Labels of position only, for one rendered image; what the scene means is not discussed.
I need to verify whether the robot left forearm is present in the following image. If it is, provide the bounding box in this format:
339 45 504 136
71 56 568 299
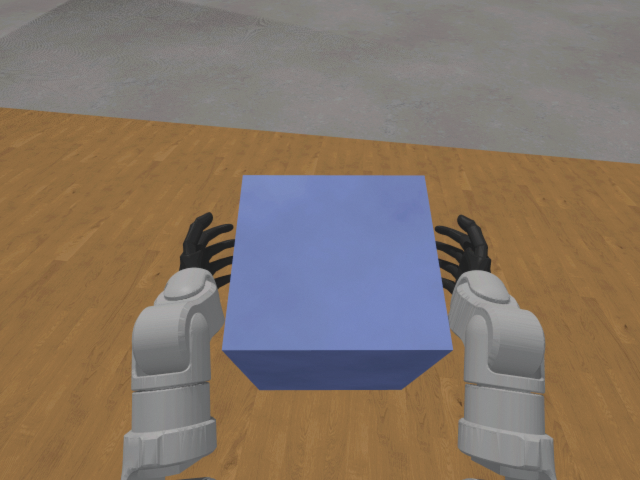
121 268 225 480

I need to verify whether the robot right hand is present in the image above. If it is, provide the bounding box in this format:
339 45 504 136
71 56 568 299
435 215 491 294

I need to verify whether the robot left hand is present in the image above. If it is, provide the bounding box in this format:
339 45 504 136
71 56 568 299
179 212 235 289

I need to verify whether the carton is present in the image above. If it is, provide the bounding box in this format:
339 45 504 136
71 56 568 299
222 175 453 390

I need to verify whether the robot right forearm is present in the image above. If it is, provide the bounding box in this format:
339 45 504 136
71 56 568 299
448 270 557 480

